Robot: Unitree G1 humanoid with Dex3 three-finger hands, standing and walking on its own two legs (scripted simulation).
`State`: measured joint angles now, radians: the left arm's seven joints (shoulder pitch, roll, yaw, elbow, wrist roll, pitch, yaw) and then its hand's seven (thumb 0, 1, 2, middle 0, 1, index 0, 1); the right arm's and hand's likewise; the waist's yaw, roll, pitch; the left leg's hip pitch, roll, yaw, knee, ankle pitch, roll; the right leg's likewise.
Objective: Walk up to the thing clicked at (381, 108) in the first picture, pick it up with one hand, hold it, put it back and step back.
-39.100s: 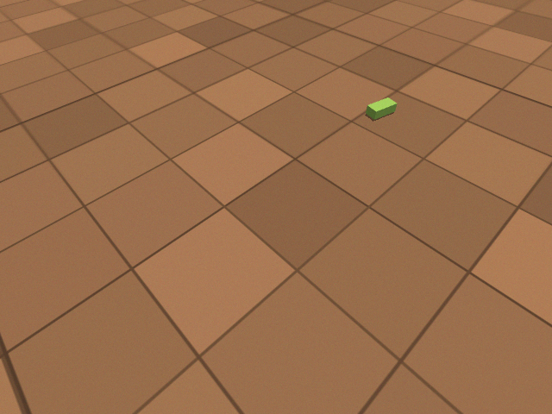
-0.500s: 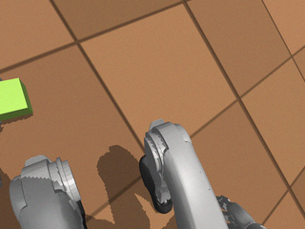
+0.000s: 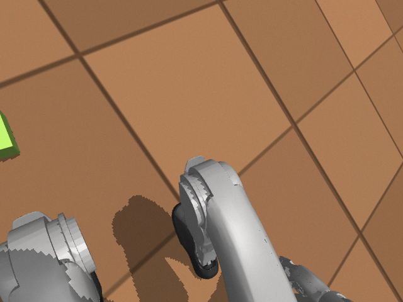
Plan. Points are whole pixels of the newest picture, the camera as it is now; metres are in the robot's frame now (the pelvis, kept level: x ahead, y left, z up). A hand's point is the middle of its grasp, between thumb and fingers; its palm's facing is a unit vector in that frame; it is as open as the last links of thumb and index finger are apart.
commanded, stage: rest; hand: left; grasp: from above
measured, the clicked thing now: out of the picture +0.45 +0.32 -0.27
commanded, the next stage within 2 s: open in 0.04 s
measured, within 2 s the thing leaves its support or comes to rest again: neither
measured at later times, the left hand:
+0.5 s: hand out of the picture +0.45 +0.31 -0.24, palm faces -0.43 -0.15 -0.89, open 11.7 cm
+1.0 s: hand out of the picture +0.45 +0.32 -0.23, palm faces -0.44 -0.15 -0.89, open 14.0 cm
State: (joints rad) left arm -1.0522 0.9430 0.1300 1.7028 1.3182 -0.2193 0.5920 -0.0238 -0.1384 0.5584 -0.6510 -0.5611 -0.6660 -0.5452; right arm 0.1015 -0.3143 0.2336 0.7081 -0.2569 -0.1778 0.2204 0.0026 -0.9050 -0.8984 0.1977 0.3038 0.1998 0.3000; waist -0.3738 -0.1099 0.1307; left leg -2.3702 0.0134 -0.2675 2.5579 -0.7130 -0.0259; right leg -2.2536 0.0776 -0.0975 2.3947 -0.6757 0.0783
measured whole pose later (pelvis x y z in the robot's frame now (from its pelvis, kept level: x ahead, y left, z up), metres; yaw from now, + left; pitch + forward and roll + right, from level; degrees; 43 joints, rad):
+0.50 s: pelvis -0.01 +0.00 +0.00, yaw -1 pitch +27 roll -15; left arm -1.06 1.00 0.12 1.74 1.33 -0.25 0.61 0.00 -0.16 0.66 -0.46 -0.67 -0.47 -0.66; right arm 0.11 -0.33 0.28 0.69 -0.27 -0.21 0.24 0.00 -0.90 -0.90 0.20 0.30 0.20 0.30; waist -0.38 -0.13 0.15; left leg -2.36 0.02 -0.29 2.57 -0.70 -0.01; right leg -2.23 0.09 -0.11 2.38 -0.66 0.08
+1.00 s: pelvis +0.00 +0.00 +0.00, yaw -1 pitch +28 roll -15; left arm -1.06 0.99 0.11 1.70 1.29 -0.24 0.57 0.00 -0.48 0.97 -0.12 -0.95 -0.11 -0.95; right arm 0.11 -0.33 0.28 0.68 -0.26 -0.21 0.25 0.00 -0.90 -0.90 0.20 0.30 0.20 0.30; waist -0.38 -0.12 0.15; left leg -2.36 0.02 -0.29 2.55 -0.71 -0.02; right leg -2.23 0.08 -0.12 2.37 -0.67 0.08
